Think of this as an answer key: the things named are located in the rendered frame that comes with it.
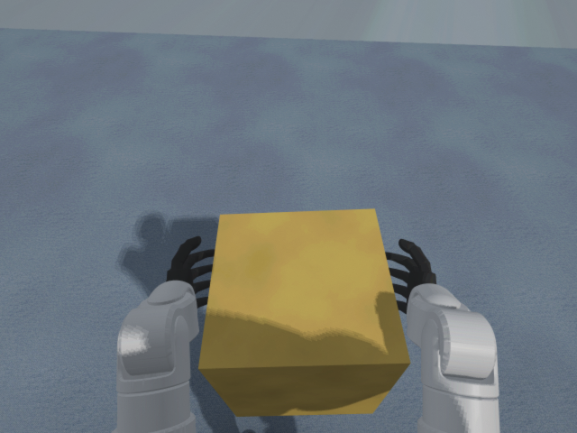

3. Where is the right robot forearm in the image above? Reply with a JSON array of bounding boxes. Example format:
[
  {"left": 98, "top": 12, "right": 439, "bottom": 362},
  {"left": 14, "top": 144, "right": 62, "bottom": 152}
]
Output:
[{"left": 407, "top": 283, "right": 500, "bottom": 433}]

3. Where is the carton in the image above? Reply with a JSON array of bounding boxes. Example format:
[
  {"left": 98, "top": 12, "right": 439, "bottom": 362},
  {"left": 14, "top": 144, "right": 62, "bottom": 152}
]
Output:
[{"left": 198, "top": 208, "right": 411, "bottom": 417}]

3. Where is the robot right hand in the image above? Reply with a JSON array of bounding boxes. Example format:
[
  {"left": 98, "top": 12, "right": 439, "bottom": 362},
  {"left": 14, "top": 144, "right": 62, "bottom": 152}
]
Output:
[{"left": 385, "top": 239, "right": 436, "bottom": 314}]

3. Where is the left robot forearm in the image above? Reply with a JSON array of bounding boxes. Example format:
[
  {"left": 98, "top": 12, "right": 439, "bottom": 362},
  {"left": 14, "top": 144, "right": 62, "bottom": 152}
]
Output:
[{"left": 112, "top": 281, "right": 199, "bottom": 433}]

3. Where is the robot left hand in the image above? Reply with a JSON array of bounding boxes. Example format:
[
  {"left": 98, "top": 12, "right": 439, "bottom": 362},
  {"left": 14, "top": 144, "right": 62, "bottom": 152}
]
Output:
[{"left": 166, "top": 236, "right": 215, "bottom": 308}]

